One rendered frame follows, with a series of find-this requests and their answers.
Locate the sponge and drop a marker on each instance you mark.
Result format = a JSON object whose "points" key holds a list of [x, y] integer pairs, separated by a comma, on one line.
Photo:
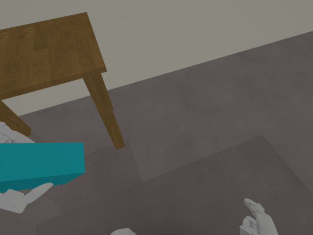
{"points": [[29, 165]]}

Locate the table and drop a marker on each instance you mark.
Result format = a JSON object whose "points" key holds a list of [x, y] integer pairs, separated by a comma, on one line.
{"points": [[40, 55]]}

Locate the robot right hand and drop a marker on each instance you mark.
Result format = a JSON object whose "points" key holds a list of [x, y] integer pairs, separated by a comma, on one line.
{"points": [[263, 225]]}

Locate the robot left hand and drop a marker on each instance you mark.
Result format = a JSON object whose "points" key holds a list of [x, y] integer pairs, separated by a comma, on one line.
{"points": [[12, 200]]}

